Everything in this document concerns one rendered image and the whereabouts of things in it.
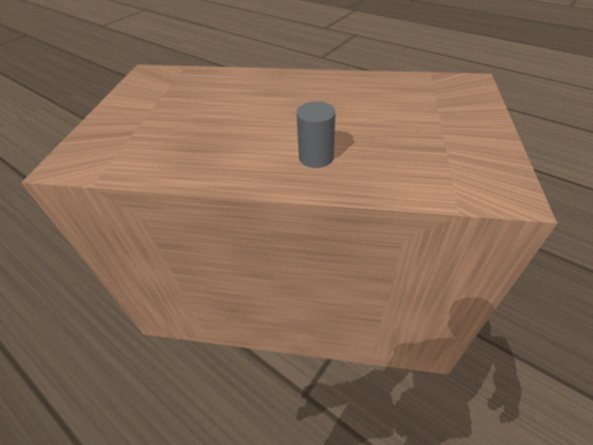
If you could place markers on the can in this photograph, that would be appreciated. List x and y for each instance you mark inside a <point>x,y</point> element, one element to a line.
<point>315,132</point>

